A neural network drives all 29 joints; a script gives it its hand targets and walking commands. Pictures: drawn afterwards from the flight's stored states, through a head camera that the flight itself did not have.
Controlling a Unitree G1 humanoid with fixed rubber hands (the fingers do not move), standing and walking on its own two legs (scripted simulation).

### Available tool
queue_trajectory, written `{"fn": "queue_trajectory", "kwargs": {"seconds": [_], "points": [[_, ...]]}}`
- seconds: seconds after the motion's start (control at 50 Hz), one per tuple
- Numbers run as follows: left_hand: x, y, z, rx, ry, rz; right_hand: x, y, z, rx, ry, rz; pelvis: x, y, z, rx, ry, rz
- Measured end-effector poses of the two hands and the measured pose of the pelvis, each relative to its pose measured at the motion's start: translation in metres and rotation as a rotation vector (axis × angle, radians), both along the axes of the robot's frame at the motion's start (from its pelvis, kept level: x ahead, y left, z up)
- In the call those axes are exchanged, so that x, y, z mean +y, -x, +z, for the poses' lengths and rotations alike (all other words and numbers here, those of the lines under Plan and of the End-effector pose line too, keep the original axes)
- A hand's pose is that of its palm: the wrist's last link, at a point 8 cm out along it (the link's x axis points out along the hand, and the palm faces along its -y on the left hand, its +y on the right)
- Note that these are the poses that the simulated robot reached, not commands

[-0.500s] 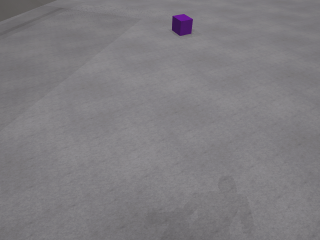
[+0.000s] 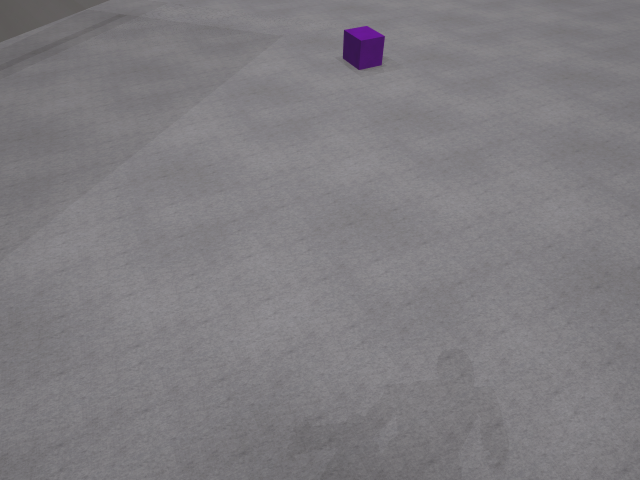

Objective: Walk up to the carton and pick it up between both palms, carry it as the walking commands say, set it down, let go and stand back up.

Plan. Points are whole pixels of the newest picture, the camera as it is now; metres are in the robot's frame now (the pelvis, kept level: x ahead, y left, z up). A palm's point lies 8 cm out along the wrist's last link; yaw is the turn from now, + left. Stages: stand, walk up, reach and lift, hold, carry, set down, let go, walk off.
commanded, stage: stand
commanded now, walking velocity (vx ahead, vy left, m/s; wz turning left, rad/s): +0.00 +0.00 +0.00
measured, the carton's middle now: (362, 47) +3.29 -0.24 -0.67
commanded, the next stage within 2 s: walk up in 0.36 s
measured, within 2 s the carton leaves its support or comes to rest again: neither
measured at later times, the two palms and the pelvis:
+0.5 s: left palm out of the picture +0.08 +0.29 -0.11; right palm out of the picture +0.08 -0.29 -0.12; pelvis +0.00 +0.00 +0.00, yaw +0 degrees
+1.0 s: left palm (98, 406) +0.26 +0.34 -0.10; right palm out of the picture +0.17 -0.34 -0.09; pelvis +0.13 +0.02 -0.01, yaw -8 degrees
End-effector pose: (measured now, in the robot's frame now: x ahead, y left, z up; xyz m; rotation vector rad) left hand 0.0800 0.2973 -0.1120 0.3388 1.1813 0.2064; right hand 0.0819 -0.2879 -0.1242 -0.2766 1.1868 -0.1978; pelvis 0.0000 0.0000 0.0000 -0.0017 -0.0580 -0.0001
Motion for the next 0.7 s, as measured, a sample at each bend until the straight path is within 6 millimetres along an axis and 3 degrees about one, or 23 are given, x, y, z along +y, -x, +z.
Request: {"fn": "queue_trajectory", "kwargs": {"seconds": [0.56, 0.64, 0.7], "points": [[-0.004, -0.005, 0.002, -0.009, 0.004, -0.007, -0.007, 0.0, 0.0, -0.006, -0.005, 0.006, -0.005, -0.004, 0.0, 0.009, -0.003, -0.008], [0.009, -0.013, 0.005, -0.075, 0.014, -0.04, -0.018, -0.012, 0.003, -0.071, -0.004, 0.04, -0.003, -0.012, -0.008, 0.042, 0.003, -0.002], [0.028, -0.013, 0.009, -0.103, 0.003, -0.033, -0.022, -0.031, 0.011, -0.089, 0.02, 0.081, 0.004, -0.022, -0.011, 0.051, 0.025, 0.023]]}}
